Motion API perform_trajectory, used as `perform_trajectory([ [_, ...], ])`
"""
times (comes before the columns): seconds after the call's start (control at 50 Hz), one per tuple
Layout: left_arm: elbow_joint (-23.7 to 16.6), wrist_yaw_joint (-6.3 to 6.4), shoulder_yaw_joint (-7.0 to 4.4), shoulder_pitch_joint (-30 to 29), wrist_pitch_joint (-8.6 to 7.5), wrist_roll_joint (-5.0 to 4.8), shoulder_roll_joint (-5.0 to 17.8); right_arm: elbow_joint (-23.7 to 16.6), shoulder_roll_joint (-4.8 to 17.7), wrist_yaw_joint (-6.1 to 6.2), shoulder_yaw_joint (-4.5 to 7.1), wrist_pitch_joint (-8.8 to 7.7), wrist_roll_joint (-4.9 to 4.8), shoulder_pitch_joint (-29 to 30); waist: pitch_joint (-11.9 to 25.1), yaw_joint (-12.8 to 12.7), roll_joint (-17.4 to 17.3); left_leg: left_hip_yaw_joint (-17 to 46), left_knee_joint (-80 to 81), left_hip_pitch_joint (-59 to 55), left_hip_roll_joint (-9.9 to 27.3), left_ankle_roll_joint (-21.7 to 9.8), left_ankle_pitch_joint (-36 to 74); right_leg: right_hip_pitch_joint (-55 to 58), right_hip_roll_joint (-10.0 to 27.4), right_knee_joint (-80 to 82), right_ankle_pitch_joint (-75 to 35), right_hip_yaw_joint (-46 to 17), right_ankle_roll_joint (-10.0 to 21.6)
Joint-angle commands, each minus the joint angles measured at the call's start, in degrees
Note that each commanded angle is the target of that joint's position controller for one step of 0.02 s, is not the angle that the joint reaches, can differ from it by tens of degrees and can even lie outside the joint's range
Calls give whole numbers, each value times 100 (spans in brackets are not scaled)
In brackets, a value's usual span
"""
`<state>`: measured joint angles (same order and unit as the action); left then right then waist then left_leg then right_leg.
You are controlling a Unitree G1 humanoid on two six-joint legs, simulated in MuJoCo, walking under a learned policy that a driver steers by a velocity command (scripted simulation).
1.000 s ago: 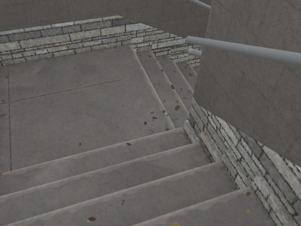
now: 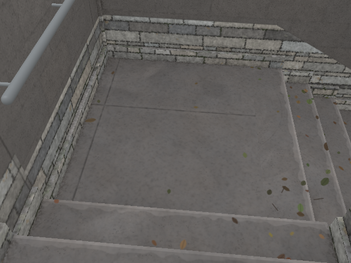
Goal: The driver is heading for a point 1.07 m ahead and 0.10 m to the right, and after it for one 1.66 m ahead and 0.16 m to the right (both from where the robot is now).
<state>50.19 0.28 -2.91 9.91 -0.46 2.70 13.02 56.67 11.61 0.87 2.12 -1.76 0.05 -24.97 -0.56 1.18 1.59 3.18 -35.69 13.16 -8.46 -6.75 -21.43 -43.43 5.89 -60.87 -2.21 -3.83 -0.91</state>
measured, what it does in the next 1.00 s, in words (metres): goes down: right foot 0.15 m lower, then left foot 0.15 m lower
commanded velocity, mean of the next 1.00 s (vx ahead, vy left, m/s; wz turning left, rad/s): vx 0.50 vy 0.00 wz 0.12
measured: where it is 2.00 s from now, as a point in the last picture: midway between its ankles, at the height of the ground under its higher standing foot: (183, 217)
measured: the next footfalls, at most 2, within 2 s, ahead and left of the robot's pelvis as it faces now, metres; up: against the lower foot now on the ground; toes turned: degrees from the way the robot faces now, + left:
right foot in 0.26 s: +0.29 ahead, -0.16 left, -0.15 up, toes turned +5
left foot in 0.86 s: +0.60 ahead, +0.02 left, -0.30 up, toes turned +6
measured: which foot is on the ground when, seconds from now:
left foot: down 0.00-0.28, up 0.30-0.84, down 0.86-1.00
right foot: up 0.00-0.24, down 0.26-0.86, up 0.88-1.00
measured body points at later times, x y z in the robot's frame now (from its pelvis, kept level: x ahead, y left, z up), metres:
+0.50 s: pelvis +0.26 -0.09 -0.15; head +0.27 -0.12 +0.30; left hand +0.18 +0.13 -0.28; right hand +0.35 -0.34 -0.30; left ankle +0.34 +0.06 -0.77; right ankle +0.25 -0.16 -0.87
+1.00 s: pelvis +0.54 -0.05 -0.29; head +0.55 -0.04 +0.16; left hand +0.46 +0.18 -0.45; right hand +0.63 -0.28 -0.43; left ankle +0.55 +0.01 -1.02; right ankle +0.46 -0.18 -0.85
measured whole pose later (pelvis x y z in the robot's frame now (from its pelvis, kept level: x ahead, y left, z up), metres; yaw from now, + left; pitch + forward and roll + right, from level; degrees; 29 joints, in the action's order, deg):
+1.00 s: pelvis +0.54 -0.05 -0.29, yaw +4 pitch -1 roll +0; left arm 59.0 1.4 -1.8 24.1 -1.0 2.0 10.9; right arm 55.8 10.3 -0.2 2.0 -2.5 1.2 -14.5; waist -1.4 -3.7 0.7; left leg -3.6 -32.0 16.5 -4.1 -6.4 -15.1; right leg -31.6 -0.9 -91.0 28.6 -1.7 4.1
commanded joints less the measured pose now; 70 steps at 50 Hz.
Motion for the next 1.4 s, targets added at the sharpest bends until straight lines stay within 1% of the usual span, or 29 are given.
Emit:
perform_trajectory([
  [0.02,-392,-95,-156,-236,-40,47,531,-412,552,114,97,-87,-50,-30,-226,-85,-186,1846,536,440,1279,-1028,802,-23,-59,1307,-1786,-92,0],
  [0.08,-451,-224,-89,-486,-100,92,266,-546,652,119,74,-124,60,51,-255,23,-245,1674,142,1436,1056,-774,-176,1360,-383,1833,-2620,131,67],
  [0.18,-755,-192,-44,-797,-200,-192,318,-592,702,194,99,-77,258,-393,-769,534,-770,1894,-835,497,1003,-680,540,1615,-255,3791,-1473,-113,130],
  [0.22,-498,-118,-136,-153,-253,-308,409,-440,773,351,100,24,333,-522,-756,344,-486,1975,-1831,93,1086,-715,1158,2102,-37,4571,-1341,-131,273],
  [0.26,40,-60,-221,1257,-253,-78,565,-364,759,243,74,62,212,-760,-93,-91,256,1216,-4001,517,633,-607,1329,3926,-298,4588,-1076,392,413],
  [0.3,376,-183,-217,2700,-216,-162,958,-253,437,131,107,-56,-75,-1567,1445,-235,1170,433,-8187,3632,-73,-200,-3259,7099,1262,1578,-2821,-1178,928],
  [0.32,415,-215,-375,2947,-188,-358,1461,-587,734,204,82,-111,-104,-1183,1819,-507,1630,134,-8901,4864,61,-49,-2527,7215,2164,2815,-82,-2854,1801],
  [0.34,376,-117,-283,2528,-173,-444,968,-642,875,193,108,-41,157,-73,796,-608,909,-99,-8301,5627,317,61,-1578,6234,1898,3967,2142,-3113,1915],
  [0.36,210,-75,-137,2013,-223,-317,635,-714,955,148,141,2,276,724,-144,-622,36,214,-7473,5316,597,47,-768,4858,1557,4198,2484,-2453,1766],
  [0.4,425,-32,56,1854,-341,-96,286,-574,577,69,91,157,307,711,-632,-145,-7,679,-6397,4519,721,70,-46,3047,1126,3682,851,-2006,1462],
  [0.44,324,-39,110,1270,-517,-173,333,-494,516,-94,100,187,241,640,-708,408,93,389,-3512,3055,793,336,1487,1527,348,4114,577,-859,1000],
  [0.48,473,29,58,1763,-539,-271,550,-426,376,-138,78,224,427,894,-276,219,629,-89,-2929,2602,893,464,2127,1972,475,4082,-839,-1009,1268],
  [0.56,642,139,104,2348,-526,-388,295,-455,488,-187,122,107,243,1673,-239,-37,178,163,-1687,3534,1102,338,3809,3323,230,3357,190,-1127,1177],
  [0.64,572,159,140,2196,-460,-236,303,-609,284,-301,41,-9,292,2372,-457,-335,-1,-263,-409,2058,939,387,5040,2328,-92,3039,1519,-926,1138],
  [0.76,848,181,122,2768,-258,31,258,-1111,200,-245,-44,-151,111,3144,-920,-1195,210,-309,1275,2291,972,372,3698,3687,-177,1712,48,-1086,1273],
  [0.84,1085,290,183,2917,-114,42,279,-465,338,-127,50,-220,131,1281,-389,-514,-444,-707,2277,-14,892,114,3467,3484,-277,-611,-1078,-767,1218],
  [0.86,1094,226,144,2794,-130,-17,415,-74,587,-149,153,-189,198,209,96,-16,-688,-463,2050,-1639,1208,-27,3961,2368,-553,-2169,446,-431,1164],
  [0.88,1037,216,82,3167,-207,-258,189,51,922,-191,221,-122,207,-662,1281,114,-1413,782,-436,-4249,2579,-675,6673,348,-1069,-4594,5239,42,809],
  [0.9,704,294,45,3061,-233,-448,686,128,1221,-278,339,-61,-38,-1195,2324,509,-1164,2117,-517,-5467,3495,-1568,5425,-1100,-1013,-5684,5453,85,674],
  [0.92,467,277,40,2171,-236,-333,768,-39,1143,-175,314,-28,-64,-803,1723,635,-911,2579,727,-4859,3596,-1904,2094,-2190,-762,-4970,4385,139,620],
  [0.94,401,231,-37,1408,-215,-129,834,-143,808,-78,255,27,32,-238,604,504,-396,2332,1414,-3275,3244,-1664,978,-2011,-484,-4139,3563,68,564],
  [1.0,690,1,-56,1590,-13,6,309,-148,470,-50,82,-207,146,380,-601,-419,-118,1134,1600,381,2269,-918,2456,223,-164,-1204,1896,-178,299],
  [1.04,649,-79,-33,1464,77,148,20,72,676,-9,164,-314,18,116,-361,-447,-560,855,1610,801,2013,-931,3256,926,-211,-364,1333,164,130],
  [1.08,687,-91,-68,1551,96,18,120,33,658,-56,150,-318,55,73,-66,-551,-783,778,1378,817,2005,-923,3653,1114,-200,-397,390,220,255],
  [1.12,343,-144,-185,605,-30,-64,400,176,378,-10,70,-394,-12,-112,-334,-374,-545,971,1136,146,1830,-782,2249,100,-3,663,-902,-174,368],
  [1.22,131,-306,-19,-274,-127,3,123,75,530,32,25,-328,17,-42,-390,-28,-474,598,449,1340,1441,-447,279,1839,-399,2058,-2492,331,339],
  [1.3,-305,-280,13,-1142,-148,-157,213,204,589,156,31,-186,316,-682,-1014,583,-502,968,-504,250,1592,-598,705,1188,-219,3437,-1476,167,342],
  [1.36,-48,-187,-39,-522,-218,-188,283,377,589,278,9,-63,326,-1012,-922,615,-140,996,-1670,-182,1622,-666,1768,2148,-139,4456,-784,278,515],
  [1.4,775,-161,-157,1650,-251,-64,447,517,607,122,-21,-64,234,-1030,155,-318,361,148,-4198,768,1124,-505,1903,4861,-583,3912,-1363,1122,603],
])
Velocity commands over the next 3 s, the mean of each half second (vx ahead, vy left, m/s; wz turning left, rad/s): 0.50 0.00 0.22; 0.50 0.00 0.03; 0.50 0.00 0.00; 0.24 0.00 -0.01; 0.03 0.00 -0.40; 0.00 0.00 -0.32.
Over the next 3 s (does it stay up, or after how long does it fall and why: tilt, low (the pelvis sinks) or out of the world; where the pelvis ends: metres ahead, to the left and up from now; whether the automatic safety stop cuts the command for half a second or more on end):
stays up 1.13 -0.05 -0.58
